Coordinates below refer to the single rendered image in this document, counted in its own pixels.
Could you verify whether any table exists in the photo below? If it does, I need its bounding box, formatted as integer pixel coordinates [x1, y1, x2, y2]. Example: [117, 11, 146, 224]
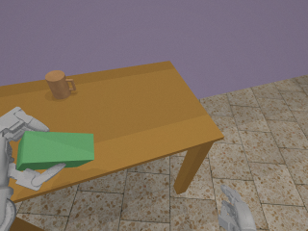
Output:
[0, 61, 224, 231]

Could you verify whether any left robot forearm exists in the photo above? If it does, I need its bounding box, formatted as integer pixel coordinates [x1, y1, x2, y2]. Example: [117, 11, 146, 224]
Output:
[0, 186, 17, 231]

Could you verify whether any robot right hand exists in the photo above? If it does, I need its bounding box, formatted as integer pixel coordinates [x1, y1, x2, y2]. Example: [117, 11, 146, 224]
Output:
[218, 184, 257, 231]

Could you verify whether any robot left hand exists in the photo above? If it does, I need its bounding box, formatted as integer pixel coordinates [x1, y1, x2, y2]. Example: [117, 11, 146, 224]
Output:
[0, 107, 66, 191]

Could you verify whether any sponge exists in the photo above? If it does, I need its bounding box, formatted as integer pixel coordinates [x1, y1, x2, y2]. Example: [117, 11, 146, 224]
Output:
[16, 131, 94, 171]

